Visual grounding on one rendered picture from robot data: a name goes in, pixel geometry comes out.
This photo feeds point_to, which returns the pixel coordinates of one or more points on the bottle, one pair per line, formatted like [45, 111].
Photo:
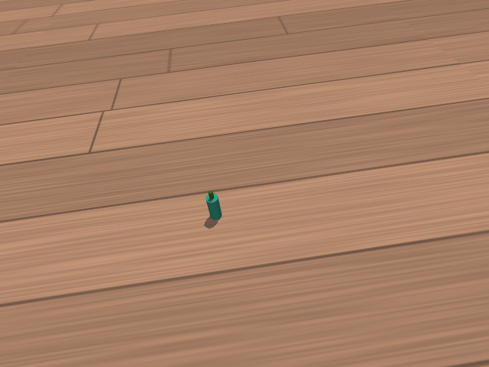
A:
[213, 205]

